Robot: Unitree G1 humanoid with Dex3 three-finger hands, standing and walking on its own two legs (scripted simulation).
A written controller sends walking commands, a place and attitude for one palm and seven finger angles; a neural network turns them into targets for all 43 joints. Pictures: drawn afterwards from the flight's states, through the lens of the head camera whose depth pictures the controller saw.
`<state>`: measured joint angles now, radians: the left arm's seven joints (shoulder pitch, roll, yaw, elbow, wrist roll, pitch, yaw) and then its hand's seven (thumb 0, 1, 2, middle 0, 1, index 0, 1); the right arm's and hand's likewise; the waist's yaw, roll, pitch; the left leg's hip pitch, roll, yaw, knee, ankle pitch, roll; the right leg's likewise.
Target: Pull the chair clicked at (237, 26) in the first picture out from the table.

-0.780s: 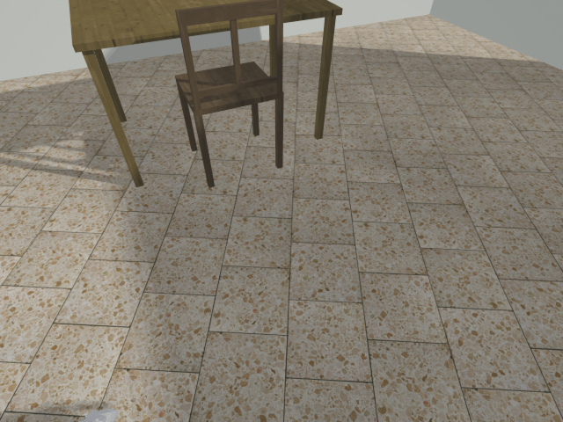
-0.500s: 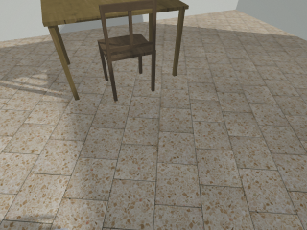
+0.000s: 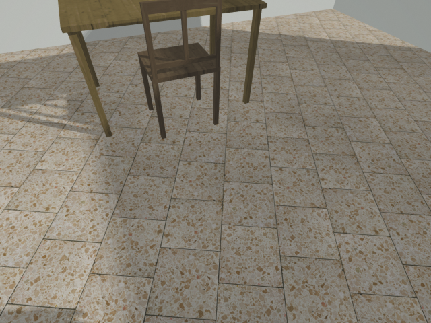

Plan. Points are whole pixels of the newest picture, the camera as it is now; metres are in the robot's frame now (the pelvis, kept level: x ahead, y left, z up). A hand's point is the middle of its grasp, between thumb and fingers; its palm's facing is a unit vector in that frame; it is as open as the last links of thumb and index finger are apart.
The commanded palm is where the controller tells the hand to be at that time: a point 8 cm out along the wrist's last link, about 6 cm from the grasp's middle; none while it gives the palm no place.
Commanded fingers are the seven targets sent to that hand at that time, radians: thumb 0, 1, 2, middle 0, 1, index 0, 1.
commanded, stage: stand and wait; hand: left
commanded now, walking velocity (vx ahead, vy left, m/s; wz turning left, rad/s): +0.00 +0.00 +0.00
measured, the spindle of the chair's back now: (184, 36) +1.52 +0.26 -0.10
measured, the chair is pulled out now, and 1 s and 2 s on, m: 0.00 0.00 0.00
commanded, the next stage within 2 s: look at it before walking up in 0.04 s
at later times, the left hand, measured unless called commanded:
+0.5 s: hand out of the picture +0.08 +0.25 -0.16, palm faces -0.03 -0.94 -0.33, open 7.4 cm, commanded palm none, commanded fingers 0.00 0.90 0.90 -0.20 -0.30 -0.20 -0.30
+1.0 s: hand out of the picture +0.06 +0.21 -0.18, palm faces -0.05 -0.97 -0.24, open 7.4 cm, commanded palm none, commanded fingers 0.00 0.90 0.90 -0.20 -0.30 -0.20 -0.30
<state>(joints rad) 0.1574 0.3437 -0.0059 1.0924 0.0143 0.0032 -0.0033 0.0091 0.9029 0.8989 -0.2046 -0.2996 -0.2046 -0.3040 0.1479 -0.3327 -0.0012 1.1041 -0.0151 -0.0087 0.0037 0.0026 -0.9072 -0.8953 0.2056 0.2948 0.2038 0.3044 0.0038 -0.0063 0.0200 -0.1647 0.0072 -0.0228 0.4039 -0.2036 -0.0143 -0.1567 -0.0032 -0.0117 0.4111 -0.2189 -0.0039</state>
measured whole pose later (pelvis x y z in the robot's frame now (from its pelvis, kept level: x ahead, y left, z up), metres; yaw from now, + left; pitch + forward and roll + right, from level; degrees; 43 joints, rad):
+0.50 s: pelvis +0.01 +0.00 +0.00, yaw +0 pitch -2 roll +0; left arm 0.14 0.34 -0.01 1.09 0.02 0.00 0.00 0.01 0.90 0.90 -0.20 -0.30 -0.20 -0.30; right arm 0.12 -0.33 0.00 1.11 -0.01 -0.01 0.00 0.00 -0.91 -0.90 0.21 0.29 0.20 0.30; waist 0.00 -0.01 0.02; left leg -0.15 0.01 -0.02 0.38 -0.20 -0.01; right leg -0.14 0.00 -0.01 0.39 -0.22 0.00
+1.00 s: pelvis +0.04 +0.00 -0.01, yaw -4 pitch -1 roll +0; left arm 0.29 0.26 0.01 1.08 0.03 0.03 -0.02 0.01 0.90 0.90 -0.20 -0.30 -0.20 -0.30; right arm 0.23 -0.25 0.00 1.09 -0.03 0.00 0.01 0.00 -0.91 -0.90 0.20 0.29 0.20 0.30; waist 0.02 -0.01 -0.04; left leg -0.17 0.04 0.03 0.52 -0.34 -0.01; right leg -0.18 0.03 0.04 0.52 -0.34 -0.02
